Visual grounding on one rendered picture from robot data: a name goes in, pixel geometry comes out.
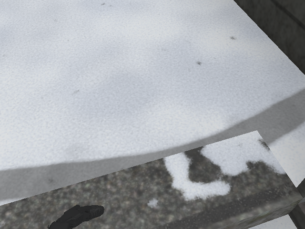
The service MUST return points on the left robot hand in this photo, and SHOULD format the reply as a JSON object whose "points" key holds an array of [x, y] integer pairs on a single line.
{"points": [[76, 215]]}

